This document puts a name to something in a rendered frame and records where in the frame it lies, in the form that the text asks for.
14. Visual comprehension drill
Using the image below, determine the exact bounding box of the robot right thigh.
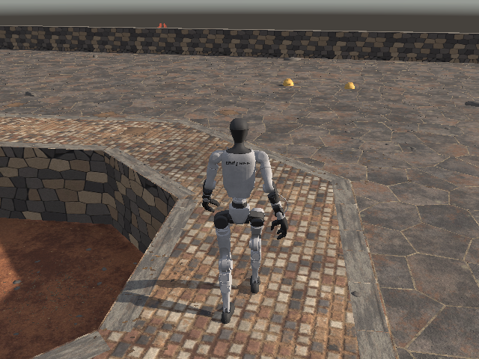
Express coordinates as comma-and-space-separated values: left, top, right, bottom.
249, 208, 265, 251

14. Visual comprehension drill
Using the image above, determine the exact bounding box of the right robot upper arm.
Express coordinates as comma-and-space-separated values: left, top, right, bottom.
254, 150, 274, 193

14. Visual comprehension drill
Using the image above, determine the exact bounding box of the right robot foot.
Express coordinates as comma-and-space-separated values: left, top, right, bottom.
250, 276, 260, 293

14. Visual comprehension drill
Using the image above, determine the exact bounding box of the right robot hand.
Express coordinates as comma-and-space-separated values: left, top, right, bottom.
271, 217, 288, 240

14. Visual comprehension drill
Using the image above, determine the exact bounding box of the left robot hand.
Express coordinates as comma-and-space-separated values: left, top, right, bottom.
202, 199, 220, 212

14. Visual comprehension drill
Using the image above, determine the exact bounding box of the robot left forearm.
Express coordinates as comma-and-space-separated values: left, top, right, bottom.
202, 180, 213, 202

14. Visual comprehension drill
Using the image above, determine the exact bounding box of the robot right forearm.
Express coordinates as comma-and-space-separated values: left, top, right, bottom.
267, 181, 285, 220

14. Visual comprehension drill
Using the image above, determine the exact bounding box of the left robot upper arm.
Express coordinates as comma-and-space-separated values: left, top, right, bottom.
204, 150, 224, 190

